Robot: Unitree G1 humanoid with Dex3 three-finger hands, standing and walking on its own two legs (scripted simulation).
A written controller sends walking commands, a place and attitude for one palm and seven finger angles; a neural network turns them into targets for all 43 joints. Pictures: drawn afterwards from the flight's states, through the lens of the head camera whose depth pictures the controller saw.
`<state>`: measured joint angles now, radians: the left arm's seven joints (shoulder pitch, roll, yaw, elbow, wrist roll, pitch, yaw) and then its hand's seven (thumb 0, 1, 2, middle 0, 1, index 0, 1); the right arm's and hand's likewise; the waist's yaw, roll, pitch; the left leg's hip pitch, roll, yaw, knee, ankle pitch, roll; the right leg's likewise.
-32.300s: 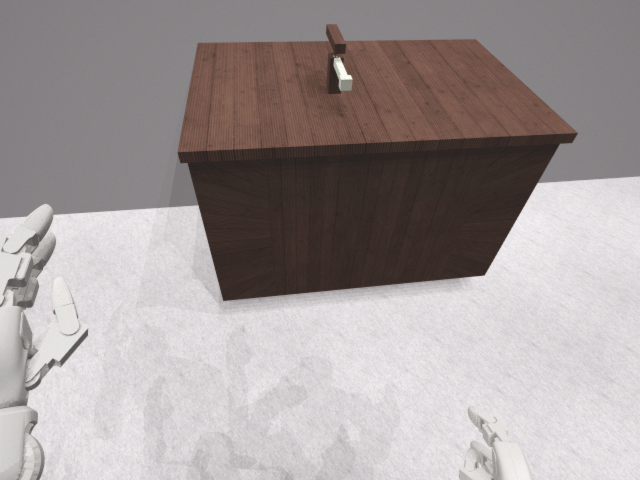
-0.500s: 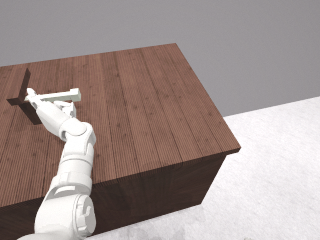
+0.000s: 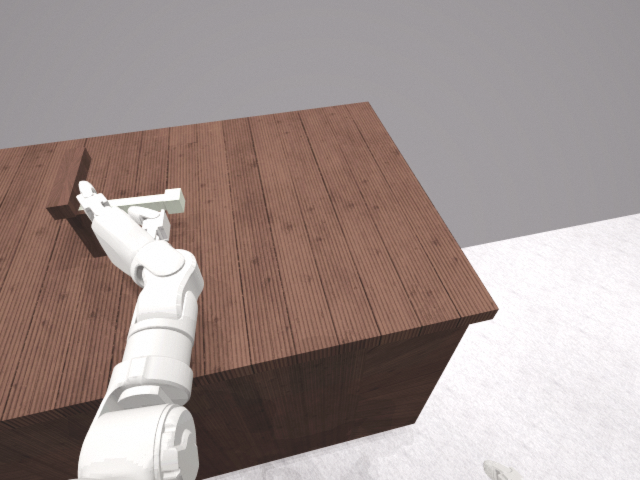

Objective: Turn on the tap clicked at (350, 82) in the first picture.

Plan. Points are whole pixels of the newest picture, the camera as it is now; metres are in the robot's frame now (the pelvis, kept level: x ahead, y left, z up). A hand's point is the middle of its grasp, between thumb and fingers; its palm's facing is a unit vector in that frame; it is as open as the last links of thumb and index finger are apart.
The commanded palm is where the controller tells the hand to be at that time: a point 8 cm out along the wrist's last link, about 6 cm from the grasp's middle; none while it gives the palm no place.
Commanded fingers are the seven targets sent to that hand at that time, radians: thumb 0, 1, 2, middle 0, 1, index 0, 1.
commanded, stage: lift the hand up off the lever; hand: left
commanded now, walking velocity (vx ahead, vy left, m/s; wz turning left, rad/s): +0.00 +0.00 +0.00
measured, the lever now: (174, 201) +0.51 +0.26 +0.06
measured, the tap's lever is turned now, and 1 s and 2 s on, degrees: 86 86 86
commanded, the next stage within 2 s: draw the hand back beside the body in 0.40 s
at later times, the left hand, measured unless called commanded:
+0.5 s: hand (161, 220) +0.41 +0.23 +0.12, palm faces +0.80 -0.59 -0.07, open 7.8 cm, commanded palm +0.35 +0.24 +0.13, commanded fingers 0.00 0.90 0.90 -0.15 -0.15 -0.15 -0.15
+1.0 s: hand (115, 286) +0.29 +0.23 +0.14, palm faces +0.36 -0.90 -0.24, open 7.7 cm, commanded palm +0.26 +0.26 +0.15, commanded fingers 0.00 0.90 0.90 -0.18 -0.23 -0.18 -0.23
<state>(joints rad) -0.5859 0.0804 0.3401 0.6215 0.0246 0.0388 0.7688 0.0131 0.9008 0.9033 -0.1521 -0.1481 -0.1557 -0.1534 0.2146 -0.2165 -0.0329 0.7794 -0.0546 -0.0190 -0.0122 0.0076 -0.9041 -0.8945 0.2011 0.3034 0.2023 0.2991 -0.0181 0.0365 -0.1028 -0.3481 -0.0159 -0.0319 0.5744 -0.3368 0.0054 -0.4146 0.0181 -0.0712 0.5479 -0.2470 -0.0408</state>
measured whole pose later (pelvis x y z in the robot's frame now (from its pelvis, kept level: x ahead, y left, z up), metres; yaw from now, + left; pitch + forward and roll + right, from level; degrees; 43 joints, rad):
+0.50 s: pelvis +0.00 +0.00 +0.00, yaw +0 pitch +5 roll +0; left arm -0.56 0.05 0.32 0.53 0.03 0.13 0.78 0.01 0.90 0.90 -0.15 -0.15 -0.16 -0.15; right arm 0.16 -0.21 -0.03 0.78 -0.05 -0.02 -0.02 0.01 -0.90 -0.89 0.20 0.30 0.20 0.30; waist 0.01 0.03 -0.08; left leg -0.30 -0.01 -0.04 0.53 -0.32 0.00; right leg -0.37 0.02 -0.08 0.51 -0.23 -0.05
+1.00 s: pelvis -0.01 +0.00 +0.01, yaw -1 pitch -5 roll +0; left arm -0.04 0.31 0.17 0.10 -0.09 -0.07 0.14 0.02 0.90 0.90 -0.17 -0.20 -0.18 -0.20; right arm 0.21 -0.26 0.00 0.70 0.03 -0.07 -0.06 0.01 -0.90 -0.89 0.20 0.30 0.20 0.30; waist 0.05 0.06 0.05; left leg -0.06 -0.01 -0.02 0.40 -0.26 0.01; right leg -0.13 0.03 -0.06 0.38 -0.17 -0.04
